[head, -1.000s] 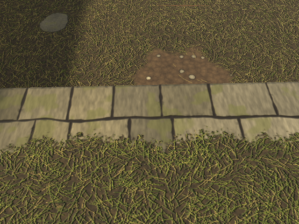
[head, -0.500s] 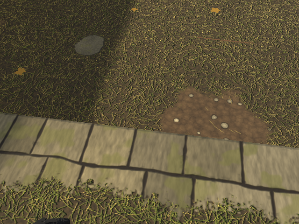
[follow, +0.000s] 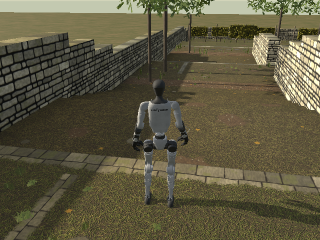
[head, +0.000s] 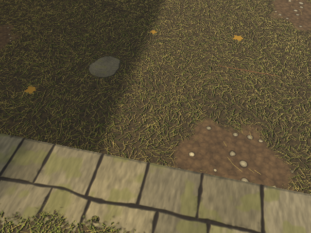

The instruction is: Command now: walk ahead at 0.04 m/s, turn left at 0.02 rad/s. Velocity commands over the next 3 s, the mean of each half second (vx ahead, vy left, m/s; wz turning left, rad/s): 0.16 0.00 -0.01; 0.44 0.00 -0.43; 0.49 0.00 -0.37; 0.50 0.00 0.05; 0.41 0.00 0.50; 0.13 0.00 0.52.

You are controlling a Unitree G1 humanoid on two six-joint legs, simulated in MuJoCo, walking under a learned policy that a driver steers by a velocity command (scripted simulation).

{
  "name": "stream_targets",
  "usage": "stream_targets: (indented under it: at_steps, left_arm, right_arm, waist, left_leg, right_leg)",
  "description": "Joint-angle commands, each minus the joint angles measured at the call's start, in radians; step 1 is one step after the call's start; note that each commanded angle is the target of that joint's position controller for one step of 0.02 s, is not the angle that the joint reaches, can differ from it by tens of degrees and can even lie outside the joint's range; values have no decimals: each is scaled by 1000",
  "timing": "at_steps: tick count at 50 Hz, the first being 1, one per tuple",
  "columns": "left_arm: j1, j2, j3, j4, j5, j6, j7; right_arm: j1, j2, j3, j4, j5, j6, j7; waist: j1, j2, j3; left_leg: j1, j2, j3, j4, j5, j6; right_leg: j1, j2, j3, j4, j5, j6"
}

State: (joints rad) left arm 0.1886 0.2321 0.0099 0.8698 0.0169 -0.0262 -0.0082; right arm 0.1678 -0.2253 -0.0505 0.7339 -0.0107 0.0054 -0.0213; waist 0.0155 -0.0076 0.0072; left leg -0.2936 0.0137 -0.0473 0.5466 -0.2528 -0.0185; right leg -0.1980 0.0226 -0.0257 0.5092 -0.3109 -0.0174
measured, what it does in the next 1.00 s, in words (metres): walks ahead, turning right: right foot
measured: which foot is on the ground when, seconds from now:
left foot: down 0.00-0.94, up 0.96-1.00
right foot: down 0.00-0.50, up 0.52-0.88, down 0.90-1.00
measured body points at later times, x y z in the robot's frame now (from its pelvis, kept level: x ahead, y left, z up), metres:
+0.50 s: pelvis +0.07 +0.03 -0.01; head +0.08 +0.04 +0.44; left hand +0.08 +0.29 -0.16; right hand +0.16 -0.24 -0.13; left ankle +0.03 +0.13 -0.74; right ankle -0.03 -0.11 -0.73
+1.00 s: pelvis +0.32 -0.04 -0.02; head +0.33 -0.04 +0.43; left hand +0.52 +0.16 -0.14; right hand +0.22 -0.27 -0.16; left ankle +0.13 +0.14 -0.63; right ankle +0.38 -0.14 -0.73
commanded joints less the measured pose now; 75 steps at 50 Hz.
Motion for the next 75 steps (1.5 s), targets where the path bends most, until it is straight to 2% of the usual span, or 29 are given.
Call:
stream_targets:
  at_steps: [1,9,16,20,23,24,25,26,28,30,32,38,45,46,47,48,49,50,52,53,55,58,64,67,69,70,71,73,75]
  left_arm:
    - [12,107,25,-34,-5,-3,8]
    - [1,104,30,22,-11,16,20]
    - [62,118,38,57,-42,-22,29]
    - [155,204,65,89,-49,-69,16]
    - [94,190,62,64,-55,-66,2]
    - [-42,175,59,9,71,-74,-10]
    - [-35,117,59,-4,100,-75,-37]
    - [-22,77,57,-5,66,-101,-57]
    - [-57,88,62,-4,21,-121,-32]
    - [16,60,61,23,51,-89,-37]
    - [23,14,52,25,61,-61,-62]
    - [-205,-26,12,-76,32,-30,-87]
    - [-68,118,73,-77,-2,-43,-53]
    - [117,164,95,-17,-4,-56,-31]
    - [387,184,104,53,-5,-59,-15]
    - [596,165,89,137,28,-53,-17]
    - [531,207,110,148,56,-83,-13]
    - [339,177,103,117,37,-97,-15]
    - [118,14,41,72,17,-106,-23]
    - [47,-8,23,43,16,-103,-28]
    - [1,30,25,7,22,-113,-31]
    - [48,131,53,10,39,-123,-54]
    - [299,120,65,66,33,-99,-73]
    - [217,120,58,42,57,-94,-71]
    - [358,-10,26,20,68,-112,-76]
    - [201,89,56,6,53,-106,-63]
    - [163,75,47,6,46,-97,-32]
    - [139,35,28,0,74,-81,-8]
    - [93,-2,15,-20,74,-68,-23]
  right_arm:
    - [-2,-110,-27,-46,3,-19,-2]
    - [-7,-105,-29,2,6,-15,-5]
    - [34,-94,-33,51,35,-57,-6]
    - [-35,-58,-24,21,42,-124,24]
    - [45,-72,-32,55,38,-142,37]
    - [233,-88,-43,121,-98,-151,32]
    - [459,-121,-53,198,-111,-161,13]
    - [589,-131,-36,205,-109,-159,18]
    - [417,-105,-18,216,-93,-146,48]
    - [291,5,32,197,-81,-130,52]
    - [233,35,52,167,-76,-122,30]
    - [407,-80,45,271,-77,-130,34]
    - [388,-183,1,262,-96,-118,40]
    - [414,-153,12,257,-115,-124,47]
    - [475,-72,54,215,-134,-134,71]
    - [314,-91,44,188,-85,-129,110]
    - [109,-77,34,114,-45,-131,111]
    - [48,-108,28,100,-54,-136,86]
    - [122,-30,48,86,-96,-121,39]
    - [150,18,61,78,-98,-103,29]
    - [187,-22,58,69,-79,-84,21]
    - [87,-16,72,37,-56,-70,29]
    - [-148,-91,64,4,-57,-94,40]
    - [53,-163,29,68,-33,-135,33]
    - [440,-231,17,162,-42,-130,53]
    - [398,-180,11,181,-65,-132,57]
    - [246,-132,19,146,-57,-134,51]
    - [133,3,60,115,-43,-134,29]
    - [115,14,61,115,-46,-141,11]
  waist:
    - [-1,63,-62]
    - [1,18,-51]
    - [10,-11,141]
    - [25,-161,126]
    - [-45,-122,75]
    - [-144,76,-38]
    - [-200,241,-85]
    - [-225,228,-43]
    - [-117,63,111]
    - [-33,52,97]
    - [-1,72,70]
    - [-45,80,96]
    - [77,112,41]
    - [115,79,-62]
    - [182,-55,-312]
    - [262,-83,-377]
    - [257,-32,-121]
    - [189,-16,32]
    - [21,-19,11]
    - [-41,-20,24]
    - [-73,-11,14]
    - [-40,-14,24]
    - [84,-50,7]
    - [-48,-21,-67]
    - [-124,338,-405]
    - [-147,115,-112]
    - [-96,47,-21]
    - [-32,26,-40]
    - [-16,35,-45]
  left_leg:
    - [128,57,-61,-35,362,60]
    - [130,45,-50,-35,362,63]
    - [-87,9,-56,-39,-382,119]
    - [-285,-27,57,182,-105,105]
    - [-111,-26,66,46,-78,119]
    - [278,-47,94,-89,-69,126]
    - [606,136,-245,-159,92,264]
    - [748,345,-624,-266,232,406]
    - [589,386,-384,-300,302,354]
    - [436,293,-154,-344,367,271]
    - [340,227,-15,-406,355,217]
    - [284,232,167,-440,692,216]
    - [281,234,293,-75,1215,113]
    - [32,201,279,172,1123,52]
    - [-351,106,207,513,621,-51]
    - [-443,-70,97,871,-285,-52]
    - [-592,-31,-65,930,-245,18]
    - [-576,35,-97,887,-173,39]
    - [-321,88,-92,726,-136,94]
    - [-222,96,-79,678,-206,84]
    - [-175,81,-26,549,-171,52]
    - [0,59,71,291,54,-5]
    - [-181,28,70,-3,195,28]
    - [201,30,64,21,252,147]
    - [814,406,-640,-192,202,513]
    - [622,391,-642,-269,-56,408]
    - [436,350,-490,-295,-160,343]
    - [256,290,-335,-355,21,319]
    - [196,229,-200,-379,181,296]
  right_leg:
    - [-46,-56,45,-53,213,-9]
    - [-13,-59,47,-50,229,1]
    - [-128,-93,141,-80,-386,-108]
    - [97,-317,471,-196,-194,-239]
    - [72,-286,413,-102,190,-211]
    - [-108,-167,247,32,51,-238]
    - [-396,31,109,416,-2,-133]
    - [-723,111,195,638,-237,-114]
    - [-802,8,254,806,-70,-137]
    - [-683,-47,211,754,77,-147]
    - [-596,-65,129,671,187,-113]
    - [-477,-71,-8,235,313,-36]
    - [-85,90,-93,145,264,-135]
    - [273,85,-16,235,354,-201]
    - [781,-113,353,182,306,-381]
    - [805,-294,721,-70,290,-463]
    - [591,-265,676,-167,126,-352]
    - [308,-240,598,-205,23,-322]
    - [-60,-190,490,-285,8,-320]
    - [-221,-179,480,-330,-17,-320]
    - [-327,-131,414,-368,-65,-294]
    - [-488,-46,281,-349,58,-241]
    - [-32,-171,410,-168,234,-249]
    - [-181,-95,358,55,406,-151]
    - [-611,164,198,704,-321,-7]
    - [-806,99,237,843,-212,-35]
    - [-782,33,227,872,-63,-46]
    - [-629,-69,214,777,92,-51]
    - [-556,-98,167,674,89,-28]
Next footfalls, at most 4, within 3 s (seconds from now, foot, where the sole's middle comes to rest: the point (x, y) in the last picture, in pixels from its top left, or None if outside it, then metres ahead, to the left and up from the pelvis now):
0.90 right None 0.42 -0.15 -0.77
1.34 left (168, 193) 0.70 -0.03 -0.77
2.02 right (245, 172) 0.93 -0.47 -0.94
2.44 left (210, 124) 1.27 -0.31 -0.94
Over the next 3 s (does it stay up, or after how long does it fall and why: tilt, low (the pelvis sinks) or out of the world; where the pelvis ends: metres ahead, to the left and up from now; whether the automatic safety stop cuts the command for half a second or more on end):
stays up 1.21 -0.40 -0.17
